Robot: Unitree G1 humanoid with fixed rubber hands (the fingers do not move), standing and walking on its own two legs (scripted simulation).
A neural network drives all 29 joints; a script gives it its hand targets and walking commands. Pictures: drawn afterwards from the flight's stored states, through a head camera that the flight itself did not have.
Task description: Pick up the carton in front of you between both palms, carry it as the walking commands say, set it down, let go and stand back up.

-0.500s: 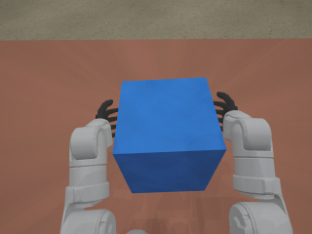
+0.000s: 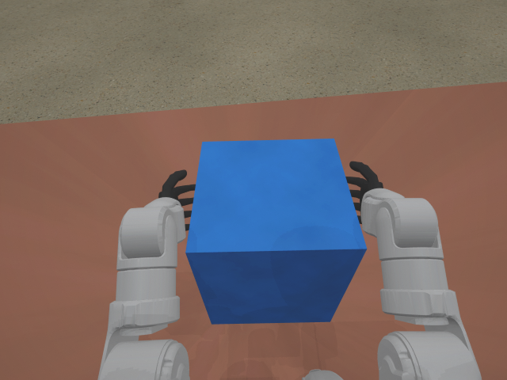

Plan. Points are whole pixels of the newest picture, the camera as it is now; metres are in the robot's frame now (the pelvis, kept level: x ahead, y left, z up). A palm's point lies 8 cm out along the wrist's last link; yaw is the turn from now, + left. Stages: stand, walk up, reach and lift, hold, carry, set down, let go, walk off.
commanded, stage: carry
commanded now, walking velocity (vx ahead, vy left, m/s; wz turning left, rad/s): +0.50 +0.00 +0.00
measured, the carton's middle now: (269, 236) +0.36 -0.02 +0.02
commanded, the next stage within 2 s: none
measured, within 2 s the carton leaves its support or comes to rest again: neither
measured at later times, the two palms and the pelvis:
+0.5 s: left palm (178, 109) +0.66 +0.14 +0.07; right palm (310, 90) +0.70 -0.16 +0.07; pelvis +0.32 -0.04 -0.03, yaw +2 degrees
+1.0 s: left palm (187, 51) +1.00 +0.14 +0.04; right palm (289, 46) +0.98 -0.16 +0.04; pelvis +0.63 +0.01 -0.05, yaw +0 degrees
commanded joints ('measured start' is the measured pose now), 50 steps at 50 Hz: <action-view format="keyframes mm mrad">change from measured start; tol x32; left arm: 1 -640 -1049 -616 -111 -355 -60 -181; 50 -636 -1084 -630 -104 -380 -82 -186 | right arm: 1 -735 1179 686 -129 496 -8 278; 50 -703 1181 685 -125 479 -29 272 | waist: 1 14 67 -453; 13 73 109 -434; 16 138 -323 -597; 37 104 -146 -403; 41 -11 287 -616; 50 22 71 -471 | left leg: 1 456 287 -332 -116 529 83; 13 432 163 -63 204 733 -48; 17 -394 -10 -166 940 -395 -97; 34 -286 10 21 29 245 -88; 40 638 392 -426 88 840 56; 43 591 374 -618 -91 179 163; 50 422 293 -356 -121 421 103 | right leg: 1 -130 -18 -25 -121 74 16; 13 366 74 -165 -769 553 -54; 16 1000 -373 521 -595 846 -288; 22 628 -240 312 -747 459 -196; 37 681 -90 -21 -476 965 -77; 41 -98 112 4 272 -234 20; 50 -126 -28 -14 -89 49 22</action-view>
